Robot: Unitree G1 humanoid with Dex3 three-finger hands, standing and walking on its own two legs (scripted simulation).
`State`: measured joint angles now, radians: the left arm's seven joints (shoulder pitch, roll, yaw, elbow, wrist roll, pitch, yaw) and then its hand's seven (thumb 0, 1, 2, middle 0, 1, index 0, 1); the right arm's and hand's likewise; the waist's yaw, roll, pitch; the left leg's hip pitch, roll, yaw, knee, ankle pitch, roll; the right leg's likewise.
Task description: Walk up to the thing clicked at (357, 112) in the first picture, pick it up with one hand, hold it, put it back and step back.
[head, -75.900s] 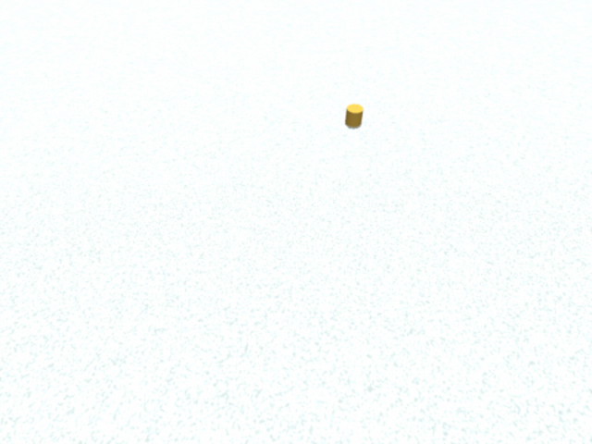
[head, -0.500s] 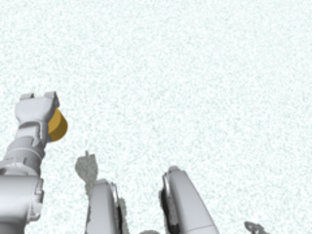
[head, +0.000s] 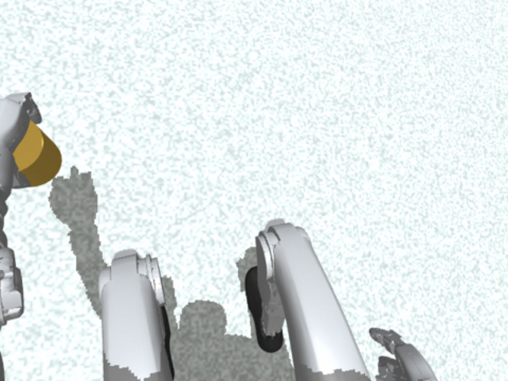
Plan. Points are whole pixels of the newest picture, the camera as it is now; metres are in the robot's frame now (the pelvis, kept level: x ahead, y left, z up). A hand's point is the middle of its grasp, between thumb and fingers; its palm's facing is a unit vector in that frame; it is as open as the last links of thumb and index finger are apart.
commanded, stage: crouch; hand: left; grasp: from above
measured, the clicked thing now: (20, 142) +0.51 +0.29 -0.20
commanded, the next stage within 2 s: lower in 0.78 s
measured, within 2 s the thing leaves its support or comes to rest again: rests again in 1.84 s
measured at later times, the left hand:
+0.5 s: hand (27, 151) +0.50 +0.29 -0.24, palm faces -0.47 -0.05 -0.88, open 11.6 cm
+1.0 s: hand (37, 149) +0.52 +0.29 -0.28, palm faces -0.48 -0.05 -0.88, open 11.5 cm
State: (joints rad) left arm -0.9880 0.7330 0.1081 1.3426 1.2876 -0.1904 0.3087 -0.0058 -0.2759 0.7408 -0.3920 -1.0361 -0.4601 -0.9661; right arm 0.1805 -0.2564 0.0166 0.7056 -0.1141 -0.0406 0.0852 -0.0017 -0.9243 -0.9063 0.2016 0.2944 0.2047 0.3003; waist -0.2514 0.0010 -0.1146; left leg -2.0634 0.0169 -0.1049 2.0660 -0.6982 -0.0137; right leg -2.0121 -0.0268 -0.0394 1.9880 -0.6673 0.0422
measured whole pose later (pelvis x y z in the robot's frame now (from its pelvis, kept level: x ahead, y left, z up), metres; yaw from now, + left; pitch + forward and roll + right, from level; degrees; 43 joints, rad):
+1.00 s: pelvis -0.02 +0.00 -0.10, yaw -5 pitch +35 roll -11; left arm -1.17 1.00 0.12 1.47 1.31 -0.21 0.23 -0.01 -0.24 0.69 -0.43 -0.94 -0.49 -0.89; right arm 0.19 -0.30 0.19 0.61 -0.14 0.02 0.14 0.00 -0.92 -0.90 0.20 0.29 0.20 0.30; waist -0.36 -0.04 0.05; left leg -2.34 0.00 -0.18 2.40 -0.69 -0.01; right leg -2.25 0.00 -0.08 2.26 -0.64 0.06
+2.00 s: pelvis -0.02 +0.01 -0.12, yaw -9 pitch +31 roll -15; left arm -1.21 1.16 0.11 1.62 1.33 -0.24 0.38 0.00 -0.22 0.68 -0.42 -0.92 -0.49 -0.88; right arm 0.12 -0.34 0.32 0.58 -0.19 -0.07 0.13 0.00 -0.91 -0.90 0.20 0.30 0.21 0.30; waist -0.42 -0.12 0.17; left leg -2.37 0.01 -0.25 2.51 -0.70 0.00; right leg -2.26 0.03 -0.13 2.31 -0.62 0.07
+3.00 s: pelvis -0.02 +0.01 -0.12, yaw -10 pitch +31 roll -16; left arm -1.20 1.19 0.10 1.60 1.29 -0.24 0.37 0.00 -0.49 0.94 -0.07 -1.10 -0.10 -1.07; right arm 0.10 -0.35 0.36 0.57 -0.20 -0.06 0.12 0.00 -0.90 -0.90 0.20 0.30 0.21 0.30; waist -0.43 -0.12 0.18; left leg -2.37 0.01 -0.26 2.51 -0.71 0.01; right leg -2.25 0.03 -0.14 2.30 -0.62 0.07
